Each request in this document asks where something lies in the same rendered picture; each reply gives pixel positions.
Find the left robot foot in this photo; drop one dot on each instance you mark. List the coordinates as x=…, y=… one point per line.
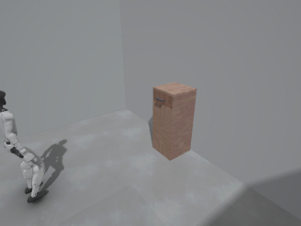
x=28, y=190

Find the handle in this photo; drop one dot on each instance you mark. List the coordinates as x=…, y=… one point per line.
x=158, y=99

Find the humanoid robot torso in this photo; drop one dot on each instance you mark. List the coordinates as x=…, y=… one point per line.
x=8, y=146

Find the cabinet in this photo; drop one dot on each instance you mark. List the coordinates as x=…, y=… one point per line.
x=172, y=127

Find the right robot upper arm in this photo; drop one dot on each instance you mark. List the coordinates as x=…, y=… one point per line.
x=8, y=119

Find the robot right forearm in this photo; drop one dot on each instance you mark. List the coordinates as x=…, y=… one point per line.
x=17, y=144

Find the robot right hand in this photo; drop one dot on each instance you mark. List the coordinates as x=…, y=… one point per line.
x=28, y=157

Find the drawer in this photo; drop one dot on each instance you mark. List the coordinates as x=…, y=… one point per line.
x=168, y=99

